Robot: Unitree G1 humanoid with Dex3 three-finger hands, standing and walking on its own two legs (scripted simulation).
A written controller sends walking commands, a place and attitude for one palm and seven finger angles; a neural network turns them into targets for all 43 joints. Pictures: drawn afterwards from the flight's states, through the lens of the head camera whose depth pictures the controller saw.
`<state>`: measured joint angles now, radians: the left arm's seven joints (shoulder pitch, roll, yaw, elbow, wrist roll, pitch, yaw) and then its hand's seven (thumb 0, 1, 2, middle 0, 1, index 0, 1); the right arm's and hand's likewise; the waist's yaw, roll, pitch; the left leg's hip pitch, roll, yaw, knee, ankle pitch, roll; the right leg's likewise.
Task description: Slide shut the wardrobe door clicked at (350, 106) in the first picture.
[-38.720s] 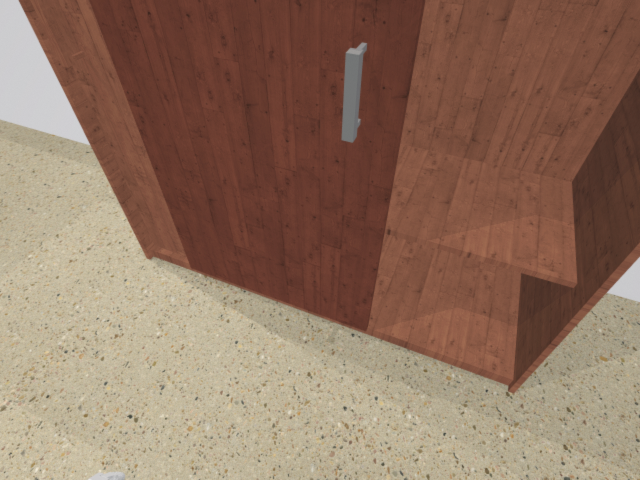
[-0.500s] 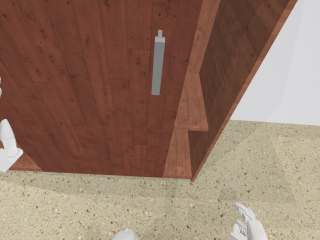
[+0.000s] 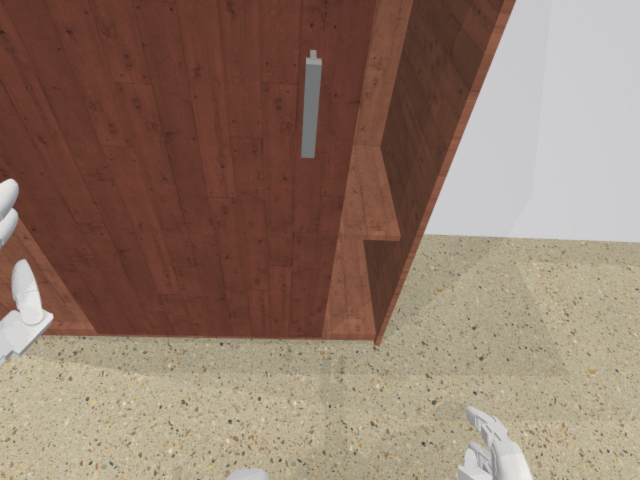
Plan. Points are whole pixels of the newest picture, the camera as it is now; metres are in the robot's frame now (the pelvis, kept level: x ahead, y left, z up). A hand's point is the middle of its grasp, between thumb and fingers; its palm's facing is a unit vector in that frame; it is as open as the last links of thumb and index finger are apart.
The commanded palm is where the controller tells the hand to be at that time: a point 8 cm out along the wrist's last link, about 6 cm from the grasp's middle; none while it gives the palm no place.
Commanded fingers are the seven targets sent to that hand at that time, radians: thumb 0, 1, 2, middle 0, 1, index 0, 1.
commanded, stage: stop stepping back and stand still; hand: left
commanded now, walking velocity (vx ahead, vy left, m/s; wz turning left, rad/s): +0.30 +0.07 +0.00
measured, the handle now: (310, 105) +0.66 +0.08 +0.15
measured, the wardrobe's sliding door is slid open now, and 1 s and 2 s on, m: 0.19 0.19 0.19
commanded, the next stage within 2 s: let the arm hang, fingers relaxed in 1.42 s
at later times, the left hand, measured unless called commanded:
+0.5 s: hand out of the picture +0.12 +0.27 +0.17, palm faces +0.48 -0.80 -0.36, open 7.4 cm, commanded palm +0.07 +0.30 +0.19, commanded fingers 0.00 0.90 0.90 -0.20 -0.30 -0.20 -0.30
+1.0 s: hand out of the picture +0.11 +0.27 +0.17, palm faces +0.49 -0.74 -0.46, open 7.4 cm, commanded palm +0.05 +0.31 +0.19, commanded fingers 0.00 0.90 0.90 -0.20 -0.30 -0.20 -0.30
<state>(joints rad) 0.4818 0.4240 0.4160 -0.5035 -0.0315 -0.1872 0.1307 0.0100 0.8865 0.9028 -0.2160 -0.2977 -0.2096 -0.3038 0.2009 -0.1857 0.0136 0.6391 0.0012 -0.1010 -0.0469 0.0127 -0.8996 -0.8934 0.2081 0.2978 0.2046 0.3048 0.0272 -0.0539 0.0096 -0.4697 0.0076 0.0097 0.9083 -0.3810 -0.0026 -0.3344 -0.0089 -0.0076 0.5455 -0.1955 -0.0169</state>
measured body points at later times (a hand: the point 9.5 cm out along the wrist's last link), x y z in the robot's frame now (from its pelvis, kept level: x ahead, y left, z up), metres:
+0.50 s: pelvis -0.08 +0.01 -0.01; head -0.11 +0.03 +0.44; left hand +0.09 +0.31 +0.19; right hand +0.06 -0.25 -0.08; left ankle -0.06 +0.13 -0.73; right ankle +0.00 -0.11 -0.72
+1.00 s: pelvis -0.08 +0.00 -0.01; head -0.09 +0.01 +0.44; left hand +0.08 +0.31 +0.20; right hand +0.08 -0.22 -0.09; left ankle -0.05 +0.13 -0.73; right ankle -0.04 -0.10 -0.73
